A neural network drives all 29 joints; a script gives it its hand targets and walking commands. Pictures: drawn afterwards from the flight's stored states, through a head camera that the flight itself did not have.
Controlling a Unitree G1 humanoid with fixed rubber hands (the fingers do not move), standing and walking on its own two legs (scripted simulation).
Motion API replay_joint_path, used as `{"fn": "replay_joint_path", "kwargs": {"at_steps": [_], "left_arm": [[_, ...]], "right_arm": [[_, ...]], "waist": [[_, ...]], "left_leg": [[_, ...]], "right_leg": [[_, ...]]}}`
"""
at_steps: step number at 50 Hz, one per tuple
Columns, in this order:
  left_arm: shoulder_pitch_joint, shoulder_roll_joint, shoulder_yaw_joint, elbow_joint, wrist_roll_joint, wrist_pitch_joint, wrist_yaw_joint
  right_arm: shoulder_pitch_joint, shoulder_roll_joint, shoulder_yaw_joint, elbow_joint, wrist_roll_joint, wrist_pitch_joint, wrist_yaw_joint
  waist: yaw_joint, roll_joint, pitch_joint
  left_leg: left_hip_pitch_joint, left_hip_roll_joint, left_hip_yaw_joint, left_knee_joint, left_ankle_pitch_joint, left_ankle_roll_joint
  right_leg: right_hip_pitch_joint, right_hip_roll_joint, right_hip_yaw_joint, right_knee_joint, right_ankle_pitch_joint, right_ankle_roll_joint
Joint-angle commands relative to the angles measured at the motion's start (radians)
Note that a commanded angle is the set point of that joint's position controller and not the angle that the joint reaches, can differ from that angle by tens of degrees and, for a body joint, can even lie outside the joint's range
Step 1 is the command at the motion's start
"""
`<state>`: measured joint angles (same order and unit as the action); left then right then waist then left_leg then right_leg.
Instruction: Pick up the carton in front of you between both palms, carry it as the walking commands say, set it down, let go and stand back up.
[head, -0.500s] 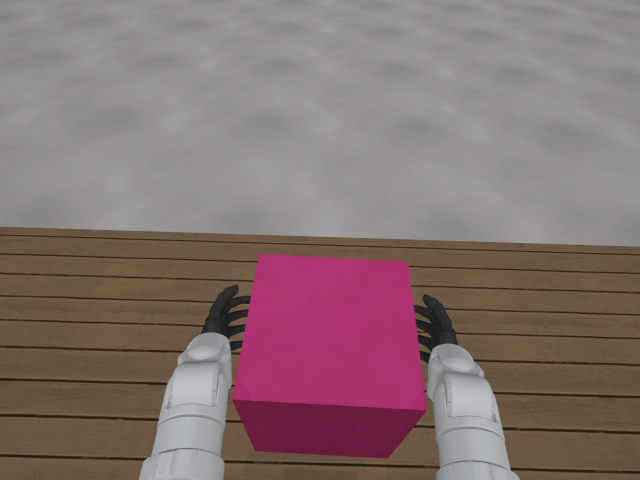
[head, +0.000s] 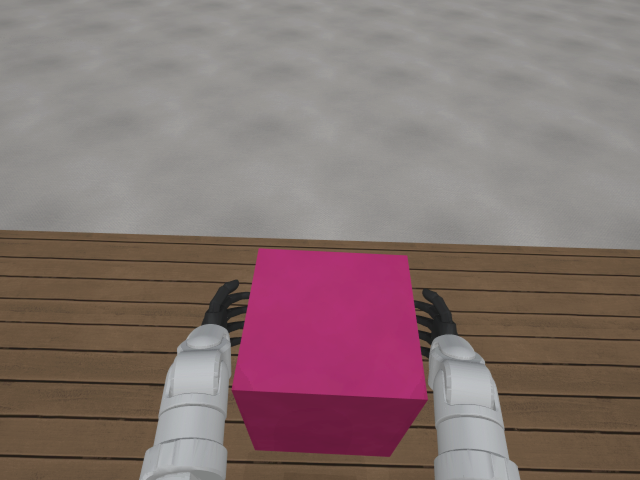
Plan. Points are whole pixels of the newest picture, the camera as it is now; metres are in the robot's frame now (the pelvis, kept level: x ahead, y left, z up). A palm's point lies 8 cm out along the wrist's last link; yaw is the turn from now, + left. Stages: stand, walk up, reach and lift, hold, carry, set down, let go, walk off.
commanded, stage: reach and lift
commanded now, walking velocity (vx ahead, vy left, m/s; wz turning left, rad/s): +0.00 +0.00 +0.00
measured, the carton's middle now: (327, 357) +0.32 +0.00 -0.04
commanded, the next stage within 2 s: hold in 0.54 s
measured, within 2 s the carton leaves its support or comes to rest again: neither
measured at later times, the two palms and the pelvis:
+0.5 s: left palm (214, 328) +0.31 +0.15 +0.04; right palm (443, 339) +0.31 -0.15 +0.04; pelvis +0.02 +0.00 +0.00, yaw +0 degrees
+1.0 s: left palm (211, 331) +0.29 +0.15 +0.06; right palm (449, 342) +0.29 -0.15 +0.05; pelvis +0.00 +0.00 +0.00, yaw +0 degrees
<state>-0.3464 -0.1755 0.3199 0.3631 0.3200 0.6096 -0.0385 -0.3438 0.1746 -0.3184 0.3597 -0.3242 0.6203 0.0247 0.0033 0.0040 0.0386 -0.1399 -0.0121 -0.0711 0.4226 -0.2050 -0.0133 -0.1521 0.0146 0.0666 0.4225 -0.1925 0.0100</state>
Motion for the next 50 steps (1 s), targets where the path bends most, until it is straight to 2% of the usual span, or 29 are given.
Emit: {"fn": "replay_joint_path", "kwargs": {"at_steps": [1,14,26,32,38,50], "left_arm": [[-0.44,-0.906,-0.523,0.024,-0.205,-0.009,-0.216],[-0.344,-0.887,-0.559,-0.068,-0.233,0.026,-0.209],[-0.337,-0.883,-0.575,-0.109,-0.247,0.057,-0.202],[-0.301,-0.884,-0.648,-0.206,-0.292,0.097,-0.191],[-0.3,-0.833,-0.585,-0.171,-0.258,0.136,-0.186],[-0.415,-0.859,-0.579,-0.126,-0.255,0.123,-0.204]], "right_arm": [[-0.459,0.917,0.534,0.009,0.219,-0.017,0.223],[-0.358,0.902,0.567,-0.08,0.247,0.016,0.213],[-0.355,0.882,0.581,-0.122,0.259,0.044,0.211],[-0.323,0.876,0.654,-0.224,0.302,0.083,0.205],[-0.325,0.828,0.595,-0.189,0.274,0.123,0.203],[-0.436,0.869,0.592,-0.144,0.272,0.114,0.213]], "waist": [[0.001,-0.006,-0.266],[0.002,-0.006,-0.263],[-0.001,0.0,-0.239],[-0.003,0.001,-0.285],[-0.001,-0.001,-0.14],[0.0,-0.006,-0.177]], "left_leg": [[0.051,-0.081,0.014,-0.08,0.106,0.016],[0.106,-0.086,0.005,-0.1,0.223,0.009],[0.116,-0.083,0.001,-0.11,0.213,0.005],[0.164,-0.081,-0.008,-0.121,0.289,-0.002],[0.107,-0.076,0.004,-0.149,0.114,0.007],[0.085,-0.074,0.012,-0.129,0.032,0.014]], "right_leg": [[0.105,0.079,-0.008,-0.074,0.105,-0.005],[0.15,0.082,0.002,-0.094,0.222,0.002],[0.151,0.085,0.0,-0.1,0.203,0.0],[0.196,0.086,0.004,-0.114,0.272,0.005],[0.147,0.08,-0.003,-0.138,0.101,-0.005],[0.143,0.072,-0.007,-0.121,0.027,-0.003]]}}
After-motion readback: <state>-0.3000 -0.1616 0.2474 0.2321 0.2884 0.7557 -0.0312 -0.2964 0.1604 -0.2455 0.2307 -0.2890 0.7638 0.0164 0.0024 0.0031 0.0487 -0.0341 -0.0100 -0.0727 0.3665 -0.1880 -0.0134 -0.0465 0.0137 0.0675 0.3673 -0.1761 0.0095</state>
